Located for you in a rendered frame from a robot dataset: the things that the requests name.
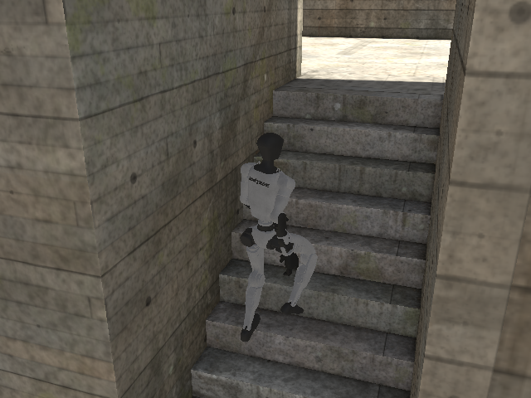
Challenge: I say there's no left robot shin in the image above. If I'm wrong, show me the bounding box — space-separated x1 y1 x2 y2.
243 272 263 331

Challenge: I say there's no left robot upper arm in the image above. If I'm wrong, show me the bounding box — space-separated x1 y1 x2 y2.
240 163 257 206

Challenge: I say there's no robot right forearm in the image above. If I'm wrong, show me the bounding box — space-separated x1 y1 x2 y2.
274 213 293 256

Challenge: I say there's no humanoid robot torso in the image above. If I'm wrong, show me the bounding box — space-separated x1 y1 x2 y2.
248 161 283 250

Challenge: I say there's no right robot upper arm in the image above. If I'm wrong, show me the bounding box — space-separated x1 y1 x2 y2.
270 172 295 224

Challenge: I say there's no robot right hand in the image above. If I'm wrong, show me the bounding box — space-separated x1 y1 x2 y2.
280 252 299 276

